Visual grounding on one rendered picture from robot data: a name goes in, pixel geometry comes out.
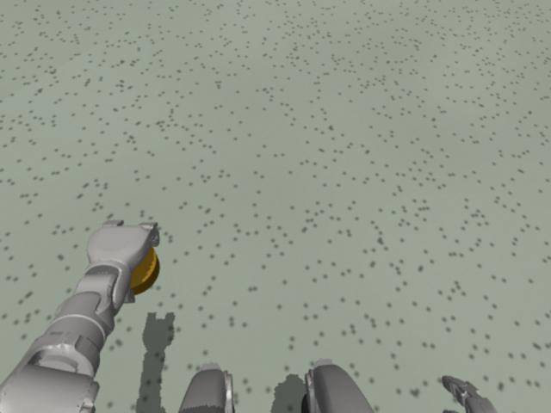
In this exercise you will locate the tin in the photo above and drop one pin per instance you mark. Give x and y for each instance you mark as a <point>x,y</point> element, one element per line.
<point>144,276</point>

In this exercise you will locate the left robot arm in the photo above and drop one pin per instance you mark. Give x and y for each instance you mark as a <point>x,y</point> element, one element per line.
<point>57,372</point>

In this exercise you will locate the right robot hand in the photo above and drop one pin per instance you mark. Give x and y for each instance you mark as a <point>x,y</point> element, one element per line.
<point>467,395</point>

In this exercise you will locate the left robot hand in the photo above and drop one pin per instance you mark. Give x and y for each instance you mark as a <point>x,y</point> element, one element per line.
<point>126,244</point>

